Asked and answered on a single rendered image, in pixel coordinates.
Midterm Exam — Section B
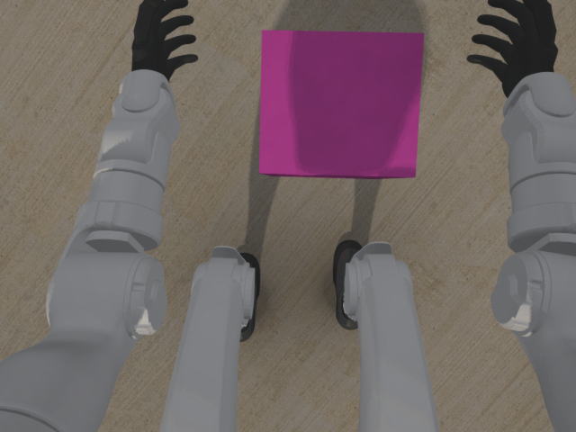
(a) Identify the right robot shin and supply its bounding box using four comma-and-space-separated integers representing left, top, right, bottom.
343, 242, 413, 320

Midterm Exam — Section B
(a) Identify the robot left upper arm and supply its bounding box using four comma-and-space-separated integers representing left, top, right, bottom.
0, 251, 167, 432

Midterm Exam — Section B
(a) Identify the robot right upper arm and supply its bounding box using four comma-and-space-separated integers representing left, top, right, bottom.
490, 249, 576, 432

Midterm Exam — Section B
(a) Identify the robot left thigh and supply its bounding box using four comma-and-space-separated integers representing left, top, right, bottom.
159, 257, 255, 432

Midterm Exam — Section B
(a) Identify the robot left hand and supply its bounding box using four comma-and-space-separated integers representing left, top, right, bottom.
131, 0, 198, 82

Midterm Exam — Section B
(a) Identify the robot left forearm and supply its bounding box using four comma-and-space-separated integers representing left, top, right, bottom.
46, 69, 181, 325

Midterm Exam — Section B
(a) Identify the robot right hand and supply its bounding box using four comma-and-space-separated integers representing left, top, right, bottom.
467, 0, 558, 98

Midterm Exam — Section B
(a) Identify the robot right forearm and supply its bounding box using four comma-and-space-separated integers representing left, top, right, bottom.
501, 72, 576, 257

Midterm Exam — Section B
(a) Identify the carton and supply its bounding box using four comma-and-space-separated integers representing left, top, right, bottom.
259, 30, 424, 179

